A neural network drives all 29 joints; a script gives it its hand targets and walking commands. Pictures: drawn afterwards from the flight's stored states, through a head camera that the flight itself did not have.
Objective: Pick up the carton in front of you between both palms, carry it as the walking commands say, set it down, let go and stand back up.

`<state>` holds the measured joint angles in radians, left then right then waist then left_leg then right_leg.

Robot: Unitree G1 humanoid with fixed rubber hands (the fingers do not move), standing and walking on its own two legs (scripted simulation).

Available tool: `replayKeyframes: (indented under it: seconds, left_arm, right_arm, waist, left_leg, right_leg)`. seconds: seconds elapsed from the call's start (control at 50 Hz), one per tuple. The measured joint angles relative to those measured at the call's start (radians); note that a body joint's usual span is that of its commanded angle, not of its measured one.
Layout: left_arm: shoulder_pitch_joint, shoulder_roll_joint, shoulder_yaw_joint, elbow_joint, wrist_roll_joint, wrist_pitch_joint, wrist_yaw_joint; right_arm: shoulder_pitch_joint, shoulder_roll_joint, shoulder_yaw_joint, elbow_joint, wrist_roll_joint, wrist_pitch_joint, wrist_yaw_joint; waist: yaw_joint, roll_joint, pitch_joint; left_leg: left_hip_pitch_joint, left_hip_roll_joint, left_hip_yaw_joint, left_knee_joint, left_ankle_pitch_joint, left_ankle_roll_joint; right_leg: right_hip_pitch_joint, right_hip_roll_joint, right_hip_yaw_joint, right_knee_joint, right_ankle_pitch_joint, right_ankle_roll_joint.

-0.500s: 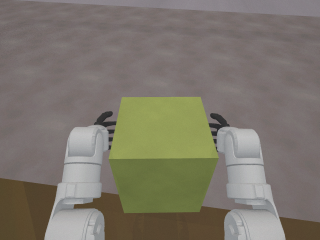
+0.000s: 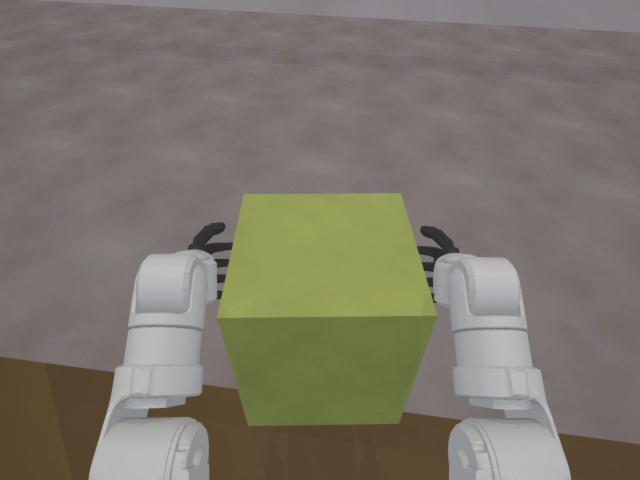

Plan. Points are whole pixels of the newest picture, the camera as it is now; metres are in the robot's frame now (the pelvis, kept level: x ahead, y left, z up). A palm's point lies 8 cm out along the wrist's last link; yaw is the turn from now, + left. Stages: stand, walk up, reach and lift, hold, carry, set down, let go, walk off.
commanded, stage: carry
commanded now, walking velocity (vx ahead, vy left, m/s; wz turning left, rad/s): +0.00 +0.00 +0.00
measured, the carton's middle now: (323, 311) +0.35 +0.00 +0.05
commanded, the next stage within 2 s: none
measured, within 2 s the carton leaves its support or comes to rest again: neither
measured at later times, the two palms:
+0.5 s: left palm (201, 272) +0.35 +0.15 +0.13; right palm (446, 275) +0.35 -0.15 +0.13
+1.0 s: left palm (171, 231) +0.42 +0.21 +0.13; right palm (389, 219) +0.45 -0.09 +0.13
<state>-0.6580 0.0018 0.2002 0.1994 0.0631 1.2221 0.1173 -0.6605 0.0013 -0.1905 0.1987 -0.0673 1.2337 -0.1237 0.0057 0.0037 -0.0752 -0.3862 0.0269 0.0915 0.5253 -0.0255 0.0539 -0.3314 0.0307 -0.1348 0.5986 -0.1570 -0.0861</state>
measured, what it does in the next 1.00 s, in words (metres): lifts its left foot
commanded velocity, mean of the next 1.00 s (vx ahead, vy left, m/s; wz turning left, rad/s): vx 0.21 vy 0.00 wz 0.00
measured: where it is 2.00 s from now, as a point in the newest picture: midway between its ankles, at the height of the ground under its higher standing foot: (293, 393)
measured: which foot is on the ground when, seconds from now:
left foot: down 0.00-0.72, up 0.74-1.00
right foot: down 0.00-1.00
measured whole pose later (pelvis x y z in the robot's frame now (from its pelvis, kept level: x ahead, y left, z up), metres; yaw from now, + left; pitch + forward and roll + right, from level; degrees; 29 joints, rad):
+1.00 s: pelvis +0.09 +0.03 +0.00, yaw +1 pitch +5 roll +0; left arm -0.67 0.00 0.16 0.22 0.05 1.22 0.13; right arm -0.66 -0.01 -0.23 0.19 -0.06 1.24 -0.12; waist 0.07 -0.03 -0.13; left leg -0.46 0.02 0.08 0.62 -0.24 0.06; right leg -0.24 -0.03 -0.12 0.57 -0.26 -0.03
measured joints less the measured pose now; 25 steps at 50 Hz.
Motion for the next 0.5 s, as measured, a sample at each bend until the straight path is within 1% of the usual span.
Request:
replayKeyframes:
  seconds: [0.5]
  left_arm:
    - [0.001,0.0,0.001,-0.003,0.001,0.0,0.0]
  right_arm:
    - [0.0,0.0,0.0,-0.002,0.0,0.0,-0.001]
  waist:
    - [0.0,0.0,0.001]
  left_leg:
    - [0.001,0.002,0.004,0.002,-0.003,-0.001]
  right_leg:
    - [0.0,-0.005,-0.006,0.002,-0.003,0.0]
